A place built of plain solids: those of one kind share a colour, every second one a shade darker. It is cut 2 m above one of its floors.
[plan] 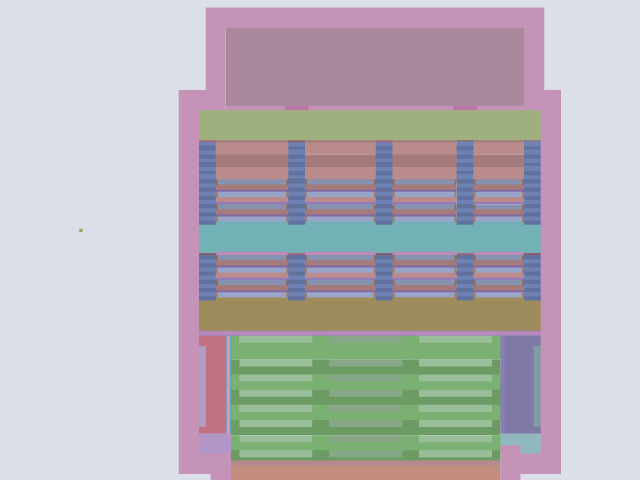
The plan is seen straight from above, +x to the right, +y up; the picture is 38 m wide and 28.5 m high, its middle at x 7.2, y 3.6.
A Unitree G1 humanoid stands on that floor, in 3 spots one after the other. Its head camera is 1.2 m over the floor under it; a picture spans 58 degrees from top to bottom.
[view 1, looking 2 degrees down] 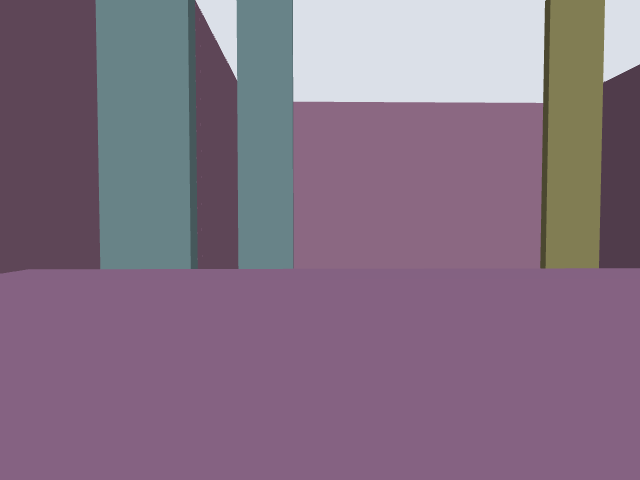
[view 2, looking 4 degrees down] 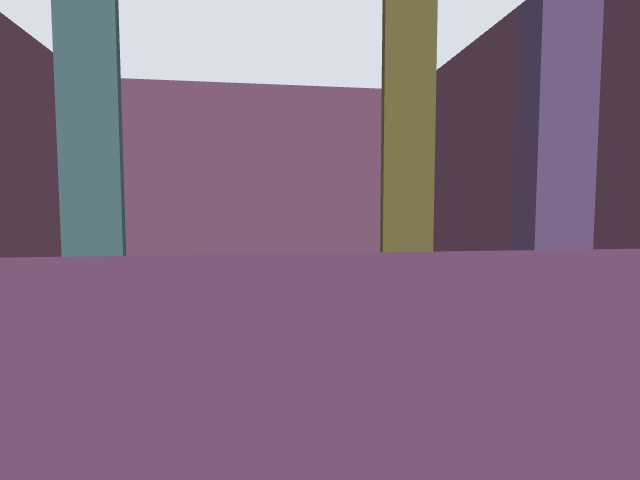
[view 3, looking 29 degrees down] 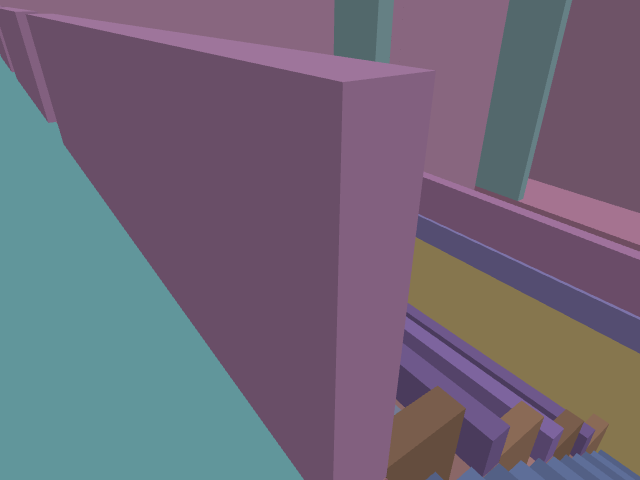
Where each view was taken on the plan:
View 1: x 14.66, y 3.71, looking -91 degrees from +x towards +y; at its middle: wall_plaster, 22.21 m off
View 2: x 9.86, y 3.71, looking -98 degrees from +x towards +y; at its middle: wall_plaster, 22.47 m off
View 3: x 5.81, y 3.31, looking -36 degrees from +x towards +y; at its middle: rail_lean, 0.78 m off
